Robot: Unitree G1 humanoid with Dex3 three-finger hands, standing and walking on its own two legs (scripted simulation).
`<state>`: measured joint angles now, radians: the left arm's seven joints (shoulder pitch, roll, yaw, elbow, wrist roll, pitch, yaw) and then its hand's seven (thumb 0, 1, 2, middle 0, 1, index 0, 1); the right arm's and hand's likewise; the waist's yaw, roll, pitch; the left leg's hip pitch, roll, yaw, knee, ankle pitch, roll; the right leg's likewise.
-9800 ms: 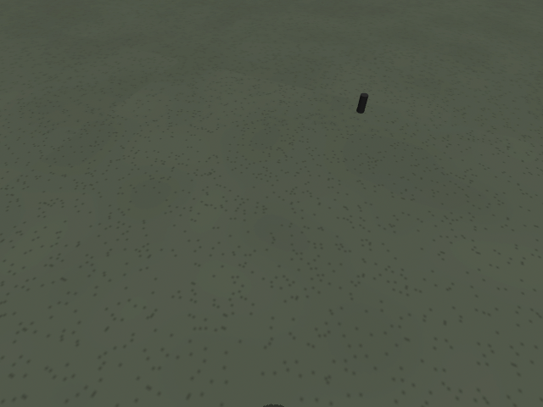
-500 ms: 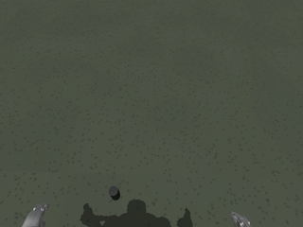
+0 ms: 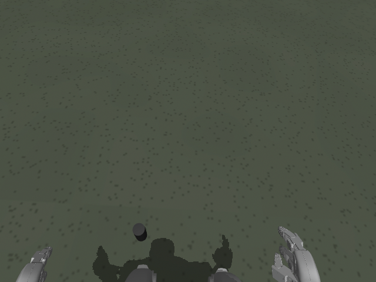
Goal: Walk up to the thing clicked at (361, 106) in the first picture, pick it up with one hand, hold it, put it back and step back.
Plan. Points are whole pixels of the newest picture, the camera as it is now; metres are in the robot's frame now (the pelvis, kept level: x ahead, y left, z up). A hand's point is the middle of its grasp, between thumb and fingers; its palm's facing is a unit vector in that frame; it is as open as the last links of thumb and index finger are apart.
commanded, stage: go down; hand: left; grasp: from the side
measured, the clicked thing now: (140, 232) +0.36 +0.17 -0.63
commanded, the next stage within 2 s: none
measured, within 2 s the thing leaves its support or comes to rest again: neither
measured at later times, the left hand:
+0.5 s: hand (65, 265) +0.19 +0.29 -0.19, palm faces +0.06 -0.96 -0.27, open 16.9 cm
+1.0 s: hand (69, 239) +0.27 +0.32 -0.26, palm faces +0.03 -0.97 -0.23, open 16.7 cm
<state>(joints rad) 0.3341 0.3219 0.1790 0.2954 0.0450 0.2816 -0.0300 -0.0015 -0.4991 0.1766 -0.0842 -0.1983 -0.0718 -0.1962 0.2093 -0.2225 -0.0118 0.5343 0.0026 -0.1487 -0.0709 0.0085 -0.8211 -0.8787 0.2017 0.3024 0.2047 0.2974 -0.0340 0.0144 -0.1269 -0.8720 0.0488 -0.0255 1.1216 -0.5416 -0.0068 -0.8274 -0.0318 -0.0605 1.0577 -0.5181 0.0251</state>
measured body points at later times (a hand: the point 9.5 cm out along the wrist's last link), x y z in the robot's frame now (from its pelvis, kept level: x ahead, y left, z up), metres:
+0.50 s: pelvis -0.04 +0.00 -0.09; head +0.10 +0.03 +0.33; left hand +0.19 +0.34 -0.17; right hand +0.14 -0.27 -0.18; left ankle +0.00 +0.12 -0.66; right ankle -0.01 -0.14 -0.66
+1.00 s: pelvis -0.08 -0.01 -0.21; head +0.12 +0.02 +0.19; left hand +0.26 +0.38 -0.25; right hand +0.09 -0.28 -0.33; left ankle +0.00 +0.12 -0.66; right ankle -0.01 -0.14 -0.66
